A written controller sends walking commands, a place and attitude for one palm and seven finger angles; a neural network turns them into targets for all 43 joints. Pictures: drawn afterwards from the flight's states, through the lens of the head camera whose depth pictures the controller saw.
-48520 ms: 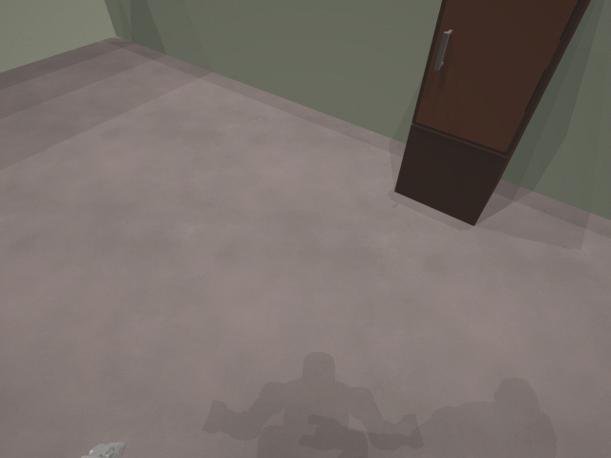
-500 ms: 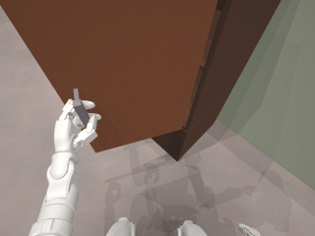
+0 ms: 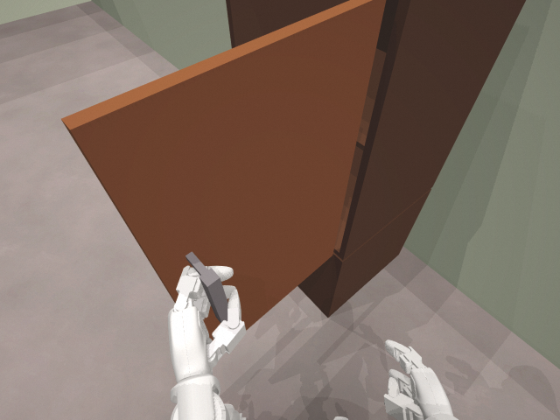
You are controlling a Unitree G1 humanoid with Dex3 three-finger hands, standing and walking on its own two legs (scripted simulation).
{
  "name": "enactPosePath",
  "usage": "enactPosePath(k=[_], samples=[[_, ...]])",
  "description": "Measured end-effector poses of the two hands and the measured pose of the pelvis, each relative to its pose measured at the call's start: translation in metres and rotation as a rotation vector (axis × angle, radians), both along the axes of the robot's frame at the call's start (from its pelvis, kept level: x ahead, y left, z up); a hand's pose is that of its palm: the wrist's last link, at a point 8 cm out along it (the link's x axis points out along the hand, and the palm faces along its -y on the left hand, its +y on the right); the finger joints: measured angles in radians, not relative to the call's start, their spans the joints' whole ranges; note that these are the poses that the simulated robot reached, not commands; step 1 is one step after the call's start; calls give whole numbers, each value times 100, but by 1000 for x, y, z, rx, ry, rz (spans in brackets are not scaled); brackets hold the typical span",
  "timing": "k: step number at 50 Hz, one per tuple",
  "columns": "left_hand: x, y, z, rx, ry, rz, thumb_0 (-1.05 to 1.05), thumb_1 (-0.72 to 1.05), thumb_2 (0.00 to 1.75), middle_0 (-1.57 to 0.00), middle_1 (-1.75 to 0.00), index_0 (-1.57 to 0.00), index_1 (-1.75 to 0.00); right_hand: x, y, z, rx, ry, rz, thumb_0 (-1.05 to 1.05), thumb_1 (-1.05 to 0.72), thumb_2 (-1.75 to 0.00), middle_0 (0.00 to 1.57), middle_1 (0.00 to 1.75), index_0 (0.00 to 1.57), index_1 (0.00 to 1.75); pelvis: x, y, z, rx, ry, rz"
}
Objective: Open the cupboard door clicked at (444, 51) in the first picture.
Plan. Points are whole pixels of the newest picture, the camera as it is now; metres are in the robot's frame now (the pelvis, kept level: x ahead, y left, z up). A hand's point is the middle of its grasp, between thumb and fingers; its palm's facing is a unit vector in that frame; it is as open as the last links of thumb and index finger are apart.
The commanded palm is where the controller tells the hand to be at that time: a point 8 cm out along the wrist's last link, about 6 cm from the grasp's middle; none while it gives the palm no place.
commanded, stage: open thumb and fingers to let go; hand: left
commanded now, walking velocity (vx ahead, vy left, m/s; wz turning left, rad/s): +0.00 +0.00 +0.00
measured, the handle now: (209, 290) +0.29 +0.11 +0.04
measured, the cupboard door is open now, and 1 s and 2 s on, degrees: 92 89 91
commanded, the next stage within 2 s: slide the hand sideways off the handle in 0.84 s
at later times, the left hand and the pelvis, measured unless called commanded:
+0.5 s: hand (232, 318) +0.25 +0.08 +0.04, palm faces +0.35 -0.94 +0.00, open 11.9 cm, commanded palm +0.21 +0.12 +0.03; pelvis -0.01 -0.01 -0.01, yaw +1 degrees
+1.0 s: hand (227, 321) +0.25 +0.08 +0.04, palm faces +0.22 -0.98 -0.01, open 15.2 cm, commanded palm +0.21 +0.12 +0.03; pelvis -0.02 +0.02 -0.01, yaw +0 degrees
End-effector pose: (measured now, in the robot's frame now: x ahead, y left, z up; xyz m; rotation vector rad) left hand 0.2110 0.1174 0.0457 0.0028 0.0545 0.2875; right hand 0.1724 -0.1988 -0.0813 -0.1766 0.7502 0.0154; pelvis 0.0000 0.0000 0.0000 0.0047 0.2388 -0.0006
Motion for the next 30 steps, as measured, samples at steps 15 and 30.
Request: enactPosePath(k=[15, 30], samples=[[4, -2, -6, 1, -7, 106, 1, 43, 69, -36, -130, -38, -130, -19, -38, -25, -48, 79, -15, 2, -91, -89, 20, 30, 20, 30, -6, -20, -6, 23, 21, 20], [2, 3, -9, -15, -36, 61, 0, -37, 35, -30, -115, -32, -115, -20, -29, -25, -54, 58, -26, 2, -91, -89, 20, 30, 20, 30, -13, -8, -10, 13, 23, 11]])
